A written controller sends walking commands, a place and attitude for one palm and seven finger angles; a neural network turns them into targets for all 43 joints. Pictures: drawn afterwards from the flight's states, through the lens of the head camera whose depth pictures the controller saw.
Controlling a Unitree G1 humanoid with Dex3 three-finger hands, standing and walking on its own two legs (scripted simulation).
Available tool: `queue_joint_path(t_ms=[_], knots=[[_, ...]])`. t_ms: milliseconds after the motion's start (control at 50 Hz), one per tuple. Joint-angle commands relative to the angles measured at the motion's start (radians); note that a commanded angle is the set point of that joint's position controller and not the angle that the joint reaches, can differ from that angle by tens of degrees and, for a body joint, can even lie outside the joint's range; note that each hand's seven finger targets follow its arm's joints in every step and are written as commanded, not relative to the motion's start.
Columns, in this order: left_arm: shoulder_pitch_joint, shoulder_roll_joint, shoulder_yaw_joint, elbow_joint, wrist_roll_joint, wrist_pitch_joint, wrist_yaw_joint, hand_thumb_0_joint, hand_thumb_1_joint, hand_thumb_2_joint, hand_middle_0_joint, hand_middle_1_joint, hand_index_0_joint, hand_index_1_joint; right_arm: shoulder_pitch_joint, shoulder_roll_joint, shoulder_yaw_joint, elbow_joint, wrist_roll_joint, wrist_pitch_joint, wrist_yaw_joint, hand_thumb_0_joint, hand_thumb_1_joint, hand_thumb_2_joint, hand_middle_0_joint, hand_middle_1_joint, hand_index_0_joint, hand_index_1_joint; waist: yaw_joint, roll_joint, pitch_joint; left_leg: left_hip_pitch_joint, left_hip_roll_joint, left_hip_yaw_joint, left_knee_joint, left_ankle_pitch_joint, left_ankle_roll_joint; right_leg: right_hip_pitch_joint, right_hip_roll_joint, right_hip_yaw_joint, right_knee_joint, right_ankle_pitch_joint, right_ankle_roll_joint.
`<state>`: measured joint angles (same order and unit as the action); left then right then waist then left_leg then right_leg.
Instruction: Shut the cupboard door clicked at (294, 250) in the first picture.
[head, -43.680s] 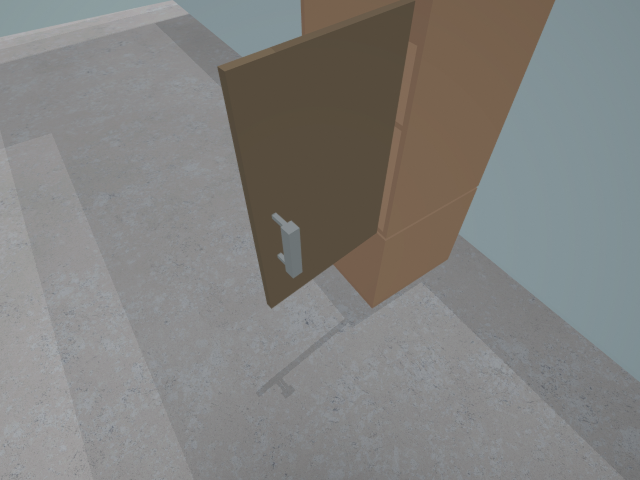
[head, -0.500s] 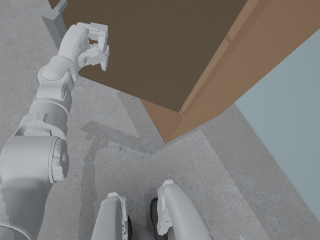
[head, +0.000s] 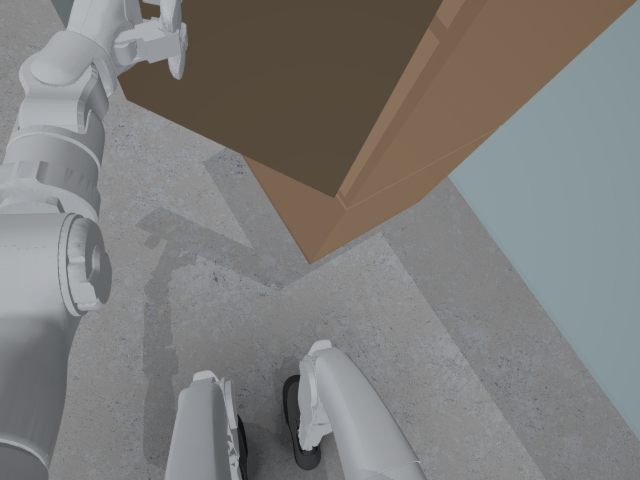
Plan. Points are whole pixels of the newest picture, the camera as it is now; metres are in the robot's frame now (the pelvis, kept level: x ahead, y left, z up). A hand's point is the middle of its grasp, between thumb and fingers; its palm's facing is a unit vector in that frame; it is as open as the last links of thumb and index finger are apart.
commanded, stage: pull the fist back off the door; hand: left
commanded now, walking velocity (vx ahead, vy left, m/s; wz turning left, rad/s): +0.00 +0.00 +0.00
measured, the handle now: out of the picture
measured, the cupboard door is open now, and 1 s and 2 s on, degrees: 35 33 33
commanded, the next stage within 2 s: draw the hand back to the body in 0.84 s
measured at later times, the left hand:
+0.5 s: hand (181, 48) +0.56 +0.07 +0.08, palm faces +0.04 -1.00 -0.01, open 3.1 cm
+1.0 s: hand (198, 111) +0.50 +0.06 +0.07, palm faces -0.01 -1.00 -0.03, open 3.1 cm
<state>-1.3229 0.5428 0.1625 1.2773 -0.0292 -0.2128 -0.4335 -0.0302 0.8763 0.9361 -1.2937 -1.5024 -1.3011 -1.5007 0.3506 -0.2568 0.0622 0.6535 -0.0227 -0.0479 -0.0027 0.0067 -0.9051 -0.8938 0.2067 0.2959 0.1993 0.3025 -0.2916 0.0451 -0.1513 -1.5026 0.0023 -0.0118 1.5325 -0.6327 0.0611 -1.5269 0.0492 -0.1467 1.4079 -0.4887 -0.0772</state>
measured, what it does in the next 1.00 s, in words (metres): stands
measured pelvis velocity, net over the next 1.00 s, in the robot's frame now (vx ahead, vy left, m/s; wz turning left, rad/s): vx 0.02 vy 0.00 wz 0.05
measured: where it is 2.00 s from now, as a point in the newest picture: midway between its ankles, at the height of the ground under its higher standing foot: (270, 458)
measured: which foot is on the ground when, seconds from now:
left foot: down 0.00-1.00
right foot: down 0.00-1.00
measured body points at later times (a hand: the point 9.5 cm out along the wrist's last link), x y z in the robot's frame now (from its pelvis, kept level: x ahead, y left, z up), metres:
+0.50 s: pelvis +0.02 +0.00 +0.04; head +0.19 +0.01 +0.46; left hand +0.55 +0.12 +0.09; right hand +0.00 -0.24 -0.08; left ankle +0.02 +0.08 -0.56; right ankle +0.07 -0.08 -0.56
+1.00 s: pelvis +0.02 +0.00 +0.04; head +0.16 +0.02 +0.47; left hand +0.49 +0.11 +0.08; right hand +0.12 -0.25 -0.08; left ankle +0.02 +0.08 -0.56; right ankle +0.07 -0.08 -0.56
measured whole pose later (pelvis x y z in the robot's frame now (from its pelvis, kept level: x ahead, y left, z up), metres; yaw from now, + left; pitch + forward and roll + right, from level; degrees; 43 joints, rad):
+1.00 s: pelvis +0.02 +0.00 +0.04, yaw +3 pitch +28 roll -1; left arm -0.82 0.12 0.12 1.11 0.03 -0.58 0.16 0.02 0.90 0.90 -1.30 -1.50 -1.30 -1.50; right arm 0.23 -0.23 -0.01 0.59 -0.05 0.05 0.10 0.01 -0.91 -0.89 0.20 0.30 0.20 0.30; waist -0.16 0.03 -0.19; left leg -1.23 -0.04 0.03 1.35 -0.61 0.06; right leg -1.28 0.03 -0.09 1.30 -0.50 -0.07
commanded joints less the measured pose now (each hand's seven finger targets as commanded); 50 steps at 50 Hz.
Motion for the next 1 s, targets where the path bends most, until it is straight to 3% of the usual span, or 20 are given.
queue_joint_path(t_ms=[0,20,60,100,120,180,220,280,300,340,420,480,580,680,700,720,800,860,940,980], knots=[[-0.448,0.001,0.137,-0.122,-0.051,-0.048,0.318,0.0,0.9,0.9,-1.3,-1.5,-1.3,-1.5,0.256,-0.189,-0.051,-0.052,-0.032,-0.017,0.024,0.0,-0.9,-0.9,0.2,0.3,0.2,0.3,-0.033,0.202,-0.533,0.409,0.025,-0.141,-0.207,0.308,-0.025,0.284,0.004,0.111,-0.164,0.13,0.031],[-0.459,-0.024,0.155,-0.148,-0.054,-0.064,0.374,0.0,0.9,0.9,-1.3,-1.5,-1.3,-1.5,0.264,-0.189,-0.058,-0.057,-0.046,-0.012,0.035,0.0,-0.9,-0.9,0.2,0.3,0.2,0.3,-0.043,0.169,-0.543,0.405,0.025,-0.14,-0.205,0.314,-0.025,0.295,0.001,0.113,-0.168,0.137,0.04],[-0.461,-0.035,0.178,-0.233,-0.026,-0.134,0.495,0.0,0.9,0.9,-1.3,-1.5,-1.3,-1.5,0.276,-0.182,-0.07,-0.066,-0.068,-0.012,0.063,0.0,-0.9,-0.9,0.2,0.3,0.2,0.3,-0.018,0.192,-0.621,0.435,0.018,-0.127,-0.204,0.36,-0.033,0.337,-0.004,0.121,-0.169,0.171,0.045],[-0.479,-0.058,0.139,-0.346,0.065,-0.25,0.6,0.0,0.9,0.9,-1.3,-1.5,-1.3,-1.5,0.28,-0.172,-0.084,-0.068,-0.089,-0.017,0.096,0.0,-0.9,-0.9,0.2,0.3,0.2,0.3,-0.005,0.275,-0.724,0.543,0.02,-0.133,-0.198,0.441,-0.049,0.313,-0.004,0.118,-0.148,0.216,0.045],[-0.456,-0.085,0.089,-0.359,0.116,-0.29,0.622,0.0,0.9,0.9,-1.3,-1.5,-1.3,-1.5,0.285,-0.174,-0.096,-0.056,-0.093,-0.012,0.113,0.0,-0.9,-0.9,0.2,0.3,0.2,0.3,-0.008,0.31,-0.763,0.601,0.023,-0.138,-0.198,0.478,-0.06,0.304,-0.005,0.118,-0.149,0.233,0.046],[-0.391,-0.088,0.041,-0.341,0.178,-0.331,0.615,0.0,0.9,0.9,-1.3,-1.5,-1.3,-1.5,0.3,-0.182,-0.116,-0.035,-0.084,0.015,0.14,0.0,-0.9,-0.9,0.2,0.3,0.2,0.3,-0.025,0.247,-0.758,0.603,0.02,-0.127,-0.222,0.484,-0.058,0.404,-0.005,0.123,-0.181,0.277,0.049],[-0.378,-0.099,0.038,-0.293,0.152,-0.304,0.577,0.0,0.9,0.9,-1.3,-1.5,-1.3,-1.5,0.298,-0.187,-0.116,-0.035,-0.068,0.032,0.136,0.0,-0.9,-0.9,0.2,0.3,0.2,0.3,-0.035,0.186,-0.713,0.549,0.013,-0.12,-0.248,0.419,-0.045,0.466,-0.005,0.129,-0.21,0.273,0.053],[-0.288,-0.042,0.132,-0.211,0.077,-0.249,0.55,0.0,0.9,0.9,-1.3,-1.5,-1.3,-1.5,0.276,-0.183,-0.102,-0.055,-0.045,0.049,0.116,0.0,-0.9,-0.9,0.2,0.3,0.2,0.3,-0.005,0.058,-0.612,0.381,-0.008,-0.073,-0.29,0.282,-0.025,0.613,-0.006,0.161,-0.268,0.21,0.055],[-0.288,-0.01,0.174,-0.233,0.06,-0.258,0.552,0.0,0.9,0.9,-1.3,-1.5,-1.3,-1.5,0.274,-0.181,-0.097,-0.062,-0.045,0.046,0.109,0.0,-0.9,-0.9,0.2,0.3,0.2,0.3,0.012,0.073,-0.61,0.384,-0.008,-0.069,-0.298,0.286,-0.022,0.618,-0.006,0.162,-0.266,0.219,0.052],[-0.224,-0.038,0.181,-0.234,0.034,-0.286,0.556,0.0,0.9,0.9,-1.3,-1.5,-1.3,-1.5,0.25,-0.165,-0.093,-0.072,-0.045,0.039,0.108,0.0,-0.9,-0.9,0.2,0.3,0.2,0.3,0.032,0.052,-0.58,0.348,-0.015,-0.048,-0.301,0.278,-0.022,0.648,-0.01,0.177,-0.279,0.219,0.052],[-0.065,-0.09,0.147,-0.249,0.062,-0.397,0.553,0.0,0.9,0.9,-1.3,-1.5,-1.3,-1.5,0.233,-0.148,-0.098,-0.077,-0.054,0.032,0.116,0.0,-0.9,-0.9,0.2,0.3,0.2,0.3,0.059,0.031,-0.551,0.345,-0.017,-0.032,-0.295,0.334,-0.022,0.672,-0.012,0.181,-0.254,0.318,0.049],[0.053,-0.178,0.072,-0.217,0.078,-0.412,0.524,0.0,0.9,0.9,-1.3,-1.5,-1.3,-1.5,0.224,-0.15,-0.114,-0.071,-0.048,0.043,0.127,0.0,-0.9,-0.9,0.2,0.3,0.2,0.3,0.059,0.004,-0.497,0.345,-0.02,-0.019,-0.298,0.323,-0.024,0.667,-0.015,0.184,-0.266,0.323,0.05],[0.087,-0.25,0.029,-0.335,0.005,-0.389,0.479,0.0,0.9,0.9,-1.3,-1.5,-1.3,-1.5,0.185,-0.153,-0.13,-0.098,-0.024,0.066,0.117,0.0,-0.9,-0.9,0.2,0.3,0.2,0.3,0.082,0.023,-0.555,0.427,-0.028,-0.011,-0.324,0.339,-0.029,0.708,-0.025,0.191,-0.291,0.335,0.049],[0.029,-0.322,-0.065,-0.621,-0.022,-0.47,0.497,0.0,0.9,0.9,-1.3,-1.5,-1.3,-1.5,0.14,-0.147,-0.149,-0.096,-0.026,0.058,0.103,0.0,-0.9,-0.9,0.2,0.3,0.2,0.3,0.087,0.122,-0.682,0.667,-0.013,-0.056,-0.328,0.49,-0.048,0.646,-0.025,0.152,-0.258,0.411,0.046],[0.026,-0.365,-0.12,-0.669,-0.017,-0.484,0.503,0.0,0.9,0.9,-1.3,-1.5,-1.3,-1.5,0.133,-0.144,-0.15,-0.098,-0.025,0.056,0.101,0.0,-0.9,-0.9,0.2,0.3,0.2,0.3,0.074,0.122,-0.69,0.714,-0.006,-0.067,-0.321,0.538,-0.049,0.615,-0.025,0.144,-0.247,0.432,0.046],[0.076,-0.356,-0.111,-0.643,-0.011,-0.487,0.512,0.0,0.9,0.9,-1.3,-1.5,-1.3,-1.5,0.126,-0.147,-0.154,-0.085,-0.024,0.058,0.099,0.0,-0.9,-0.9,0.2,0.3,0.2,0.3,0.084,0.113,-0.676,0.718,-0.003,-0.075,-0.324,0.54,-0.055,0.606,-0.026,0.139,-0.247,0.421,0.047],[0.128,-0.342,-0.097,-0.46,0.044,-0.456,0.56,0.0,0.9,0.9,-1.3,-1.5,-1.3,-1.5,0.107,-0.147,-0.14,-0.064,-0.032,0.077,0.088,0.0,-0.9,-0.9,0.2,0.3,0.2,0.3,0.066,0.008,-0.47,0.552,-0.017,-0.054,-0.331,0.412,-0.038,0.593,-0.026,0.142,-0.259,0.354,0.052],[0.151,-0.33,-0.06,-0.33,0.07,-0.429,0.595,0.0,0.9,0.9,-1.3,-1.5,-1.3,-1.5,0.075,-0.14,-0.129,-0.073,-0.034,0.093,0.087,0.0,-0.9,-0.9,0.2,0.3,0.2,0.3,0.081,-0.015,-0.409,0.465,-0.029,-0.043,-0.344,0.315,-0.037,0.594,-0.029,0.145,-0.267,0.278,0.05],[0.131,-0.307,-0.012,-0.327,0.048,-0.44,0.606,0.0,0.9,0.9,-1.3,-1.5,-1.3,-1.5,0.048,-0.134,-0.121,-0.098,-0.037,0.096,0.086,0.0,-0.9,-0.9,0.2,0.3,0.2,0.3,0.105,-0.012,-0.5,0.451,-0.037,-0.031,-0.337,0.324,-0.037,0.652,-0.033,0.161,-0.256,0.306,0.049],[0.217,-0.233,0.049,-0.466,0.03,-0.457,0.591,0.0,0.9,0.9,-1.3,-1.5,-1.3,-1.5,0.04,-0.137,-0.125,-0.144,-0.031,0.097,0.088,0.0,-0.9,-0.9,0.2,0.3,0.2,0.3,0.173,0.01,-0.628,0.513,-0.04,-0.021,-0.365,0.371,-0.042,0.768,-0.032,0.176,-0.263,0.357,0.045]])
